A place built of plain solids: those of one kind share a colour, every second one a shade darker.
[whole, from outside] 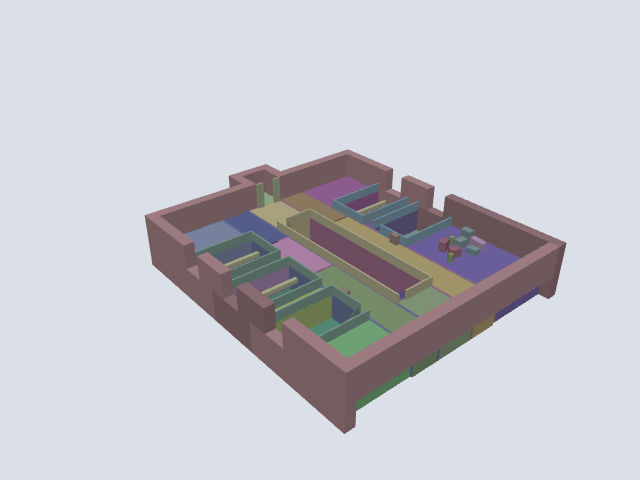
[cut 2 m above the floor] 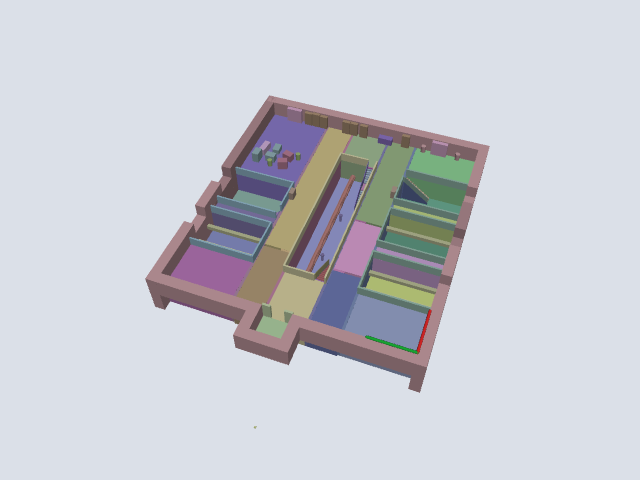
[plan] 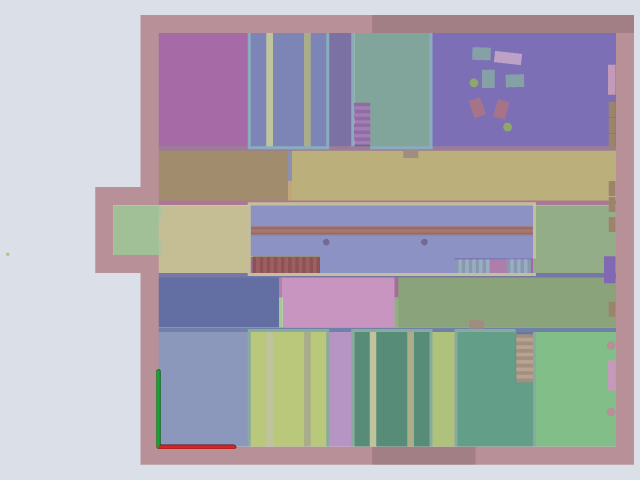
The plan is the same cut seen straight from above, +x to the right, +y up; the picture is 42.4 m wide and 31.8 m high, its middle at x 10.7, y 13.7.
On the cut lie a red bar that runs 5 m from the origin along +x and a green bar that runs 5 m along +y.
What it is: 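A filter house of a town's waterworks, its filters drained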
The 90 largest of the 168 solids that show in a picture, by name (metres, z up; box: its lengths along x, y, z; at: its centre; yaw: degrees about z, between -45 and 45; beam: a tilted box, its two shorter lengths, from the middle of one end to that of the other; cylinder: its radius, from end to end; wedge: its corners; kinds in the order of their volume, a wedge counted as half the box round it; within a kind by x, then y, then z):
{
 "wall_concrete_1": {"box": [1.2, 5.7, 3.6], "at": [-3.59, 14.36, 1.4]},
 "wall_concrete_2": {"box": [4.2, 1.2, 3.6], "at": [-2.09, 12.11, 1.4]},
 "wall_concrete_3": {"box": [4.2, 1.2, 3.6], "at": [-2.09, 16.61, 1.4]},
 "wall_concrete_4": {"box": [1.2, 13.9, 3.6], "at": [-0.59, 5.76, 1.4]},
 "wall_concrete_5": {"box": [1.2, 12.6, 3.6], "at": [-0.59, 22.31, 1.4]},
 "wall_concrete_6": {"box": [8.5, 1.2, 6.36], "at": [3.06, -0.59, 0.02]},
 "wall_concrete_7": {"box": [8.5, 1.2, 6.36], "at": [3.06, 28.01, 0.02]},
 "wall_concrete_8": {"box": [7.4, 1.2, 3.6], "at": [8.61, -0.59, -1.36]},
 "wall_concrete_9": {"box": [7.4, 1.2, 3.6], "at": [8.61, 28.01, -1.36]},
 "wall_concrete_10": {"box": [4.25, 1.2, 6.36], "at": [12.04, -0.59, 0.02]},
 "wall_concrete_11": {"box": [4.25, 1.2, 6.36], "at": [12.04, 28.01, 0.02]},
 "wall_concrete_12": {"box": [7.4, 1.2, 3.6], "at": [15.46, -0.59, -1.36]},
 "wall_concrete_13": {"box": [7.4, 1.2, 3.6], "at": [15.46, 28.01, -1.36]},
 "wall_concrete_14": {"box": [4.25, 1.2, 6.36], "at": [18.89, -0.59, 0.02]},
 "wall_concrete_15": {"box": [7.4, 1.2, 3.6], "at": [22.31, -0.59, -1.36]},
 "wall_concrete_16": {"box": [14.75, 1.2, 6.36], "at": [24.14, 28.01, 0.02]},
 "wall_concrete_17": {"box": [7.9, 1.2, 6.36], "at": [27.56, -0.59, 0.02]},
 "wall_concrete_18": {"box": [1.2, 29.8, 3.6], "at": [30.91, 13.71, 1.4]},
 "floor_hall8c_brick_1": {"box": [12.35, 7.5, 3.16], "at": [24.14, 23.66, -1.58]},
 "floor_hall6b_brick_1": {"box": [21.47, 3.3, 3.43], "at": [19.58, 17.96, -1.72]},
 "floor_hall2c_brick_1": {"box": [14.43, 3.3, 3.43], "at": [23.1, 9.56, -1.72]},
 "floor_hall0a_brick_1": {"box": [6.1, 7.6, 3.16], "at": [3.06, 3.81, -1.58]},
 "floor_hall8a_brick_1": {"box": [6.1, 7.5, 3.16], "at": [3.06, 23.66, -1.58]},
 "floor_hall0d_brick_1": {"box": [5.5, 7.6, 3.16], "at": [27.56, 3.81, -1.58]},
 "floor_hall6a_brick_1": {"box": [8.57, 3.3, 3.43], "at": [4.3, 17.96, -1.72]},
 "floor_hall4a_brick_1": {"box": [6.1, 4.5, 3.43], "at": [3.06, 13.76, -1.72]},
 "floor_hall2a_brick_1": {"box": [7.97, 3.3, 3.43], "at": [4.0, 9.56, -1.72]},
 "floor_hall4b_brick_1": {"box": [5.5, 4.5, 3.43], "at": [27.56, 13.76, -1.72]},
 "floor_hall2b_brick_1": {"box": [7.39, 3.3, 3.43], "at": [11.94, 9.56, -1.72]},
 "floor_hall0b_brick_1": {"box": [1.85, 7.6, 3.16], "at": [12.04, 3.81, -1.58]},
 "floor_hall0c_brick_1": {"box": [1.85, 7.6, 3.16], "at": [18.89, 3.81, -1.58]},
 "floor_hall8b_brick_1": {"box": [1.85, 7.5, 3.16], "at": [12.04, 23.66, -1.58]},
 "floor_aisle_concrete_1": {"box": [18.7, 4.5, 0.4], "at": [15.46, 13.76, -3.23]},
 "floor_hall3a_brick_1": {"box": [30.3, 0.3, 3.43], "at": [15.16, 11.36, -1.72]},
 "floor_hall5a_brick_1": {"box": [30.3, 0.3, 3.43], "at": [15.16, 16.16, -1.72]},
 "floor_basins_gravel_1": {"box": [5.0, 7.6, 0.4], "at": [15.46, 3.81, -2.96]},
 "floor_basins_gravel_2": {"box": [5.0, 7.6, 0.4], "at": [22.31, 3.81, -2.96]},
 "floor_hall1a_brick_1": {"box": [30.3, 0.3, 3.16], "at": [15.16, 7.76, -1.58]},
 "floor_hall7a_brick_1": {"box": [30.3, 0.3, 3.16], "at": [15.16, 19.76, -1.58]},
 "floor_basins_concrete_1": {"box": [5.0, 7.6, 0.4], "at": [8.61, 3.81, -2.96]},
 "floor_basinn_concrete_1": {"box": [5.0, 7.5, 0.4], "at": [8.61, 23.66, -2.96]},
 "floor_basinn_gravel_1": {"box": [5.0, 7.5, 0.4], "at": [15.46, 23.66, -2.96]},
 "rail_basins_1": {"box": [0.2, 7.6, 1.1], "at": [6.01, 3.81, 0.55]},
 "rail_basins_2": {"box": [5.4, 0.2, 1.1], "at": [8.61, 7.71, 0.55]},
 "rail_basins_3": {"box": [0.2, 7.6, 1.1], "at": [11.21, 3.81, 0.55]},
 "rail_basins_4": {"box": [0.2, 7.6, 1.1], "at": [12.86, 3.81, 0.55]},
 "rail_basins_5": {"box": [5.4, 0.2, 1.1], "at": [15.46, 7.71, 0.55]},
 "rail_basins_6": {"box": [0.2, 7.6, 1.1], "at": [18.06, 3.81, 0.55]},
 "rail_basins_7": {"box": [0.2, 7.6, 1.1], "at": [19.71, 3.81, 0.55]},
 "rail_basins_8": {"box": [4.04, 0.2, 1.1], "at": [21.63, 7.71, 0.55]},
 "rail_basins_9": {"box": [0.2, 7.6, 1.1], "at": [24.91, 3.81, 0.55]},
 "launder_concrete_1": {"box": [0.45, 7.6, 0.5], "at": [7.36, 3.81, -1.15]},
 "launder_concrete_2": {"box": [0.45, 7.5, 0.5], "at": [7.36, 23.66, -1.15]},
 "launder_concrete_3": {"box": [0.45, 7.6, 0.5], "at": [9.86, 3.81, -1.15]},
 "launder_concrete_4": {"box": [0.45, 7.5, 0.5], "at": [9.86, 23.66, -1.15]},
 "launder_concrete_5": {"box": [0.45, 7.6, 0.5], "at": [14.21, 3.81, -1.1]},
 "launder_concrete_6": {"box": [0.45, 7.6, 0.5], "at": [16.71, 3.81, -1.1]},
 "rail_basinn_1": {"box": [0.2, 7.5, 1.1], "at": [6.01, 23.66, 0.55]},
 "rail_basinn_2": {"box": [5.4, 0.2, 1.1], "at": [8.61, 19.81, 0.55]},
 "rail_basinn_3": {"box": [0.2, 7.5, 1.1], "at": [11.21, 23.66, 0.55]},
 "rail_basinn_4": {"box": [0.2, 7.5, 1.1], "at": [12.86, 23.66, 0.55]},
 "rail_basinn_5": {"box": [4.13, 0.2, 1.1], "at": [16.1, 19.81, 0.55]},
 "rail_basinn_6": {"box": [0.2, 7.5, 1.1], "at": [18.06, 23.66, 0.55]},
 "rail_aisle_1": {"box": [19.1, 0.2, 1.1], "at": [15.46, 11.41, 0.55]},
 "rail_aisle_2": {"box": [19.1, 0.2, 1.1], "at": [15.46, 16.11, 0.55]},
 "pipe_main_metal_1": {"box": [18.66, 0.1, 0.46], "at": [15.46, 14.12, -2.32]},
 "pipe_main_metal_2": {"box": [18.66, 0.25, 0.62], "at": [15.46, 14.3, -2.32]},
 "pipe_main_metal_3": {"box": [18.66, 0.1, 0.46], "at": [15.46, 14.48, -2.32]},
 "floor_drains_concrete_1": {"box": [0.26, 3.3, 2.78], "at": [8.11, 9.56, -2.04]},
 "floor_drains_concrete_2": {"box": [0.25, 3.3, 2.68], "at": [15.76, 9.56, -2.09]},
 "floor_lobby_brick_1": {"box": [3.0, 3.3, 0.4], "at": [-1.49, 14.36, -0.2]},
 "shelf_1": {"box": [0.5, 2.0, 1.93], "at": [30.02, 4.72, 0.96]},
 "shelf_2": {"box": [0.5, 2.0, 1.95], "at": [30.02, 24.32, 0.97]},
 "cabinet_1": {"box": [0.45, 1.0, 1.88], "at": [30.05, 14.73, 0.94]},
 "cabinet_2": {"box": [0.45, 1.0, 1.87], "at": [30.05, 16.05, 0.93]},
 "cabinet_3": {"box": [0.45, 1.0, 1.85], "at": [30.05, 17.11, 0.93]},
 "cabinet_4": {"box": [0.45, 1.0, 1.95], "at": [30.05, 21.29, 0.97]},
 "step_aislea_1": {"box": [0.3, 1.07, 2.93], "at": [6.32, 12.05, -1.62]},
 "step_aislea_2": {"box": [0.3, 1.07, 2.78], "at": [6.55, 12.05, -1.69]},
 "step_aislea_3": {"box": [0.3, 1.07, 2.63], "at": [6.79, 12.05, -1.77]},
 "floor_drainn_concrete_1": {"box": [0.26, 3.3, 2.93], "at": [8.71, 17.96, -1.97]},
 "load_sacks_bayn_1": {"box": [1.22, 0.84, 1.34], "at": [21.4, 26.04, 0.67], "yaw": -1.8},
 "load_sacks_bayn_2": {"box": [0.84, 1.22, 0.93], "at": [21.85, 24.38, 0.46], "yaw": -0.2},
 "pallets_bayn_1": {"box": [0.8, 1.2, 1.18], "at": [21.12, 22.46, 0.59], "yaw": 19.5},
 "pallets_bayn_2": {"box": [0.8, 1.2, 0.95], "at": [22.71, 22.36, 0.47], "yaw": -14.7},
 "floor_aisleb_l1a_1": {"box": [1.17, 0.92, 1.8], "at": [22.51, 11.97, -2.18]},
 "step_basins_1": {"box": [1.12, 0.33, 2.42], "at": [24.26, 7.14, -1.6]},
 "step_basins_2": {"box": [1.11, 0.33, 2.61], "at": [24.26, 7.38, -1.5]},
 "bench_bayn_1": {"box": [1.8, 0.75, 0.88], "at": [23.16, 25.76, 0.44], "yaw": -6.4},
 "bench_1": {"box": [0.75, 1.8, 0.88], "at": [29.9, 11.73, 0.44]}
}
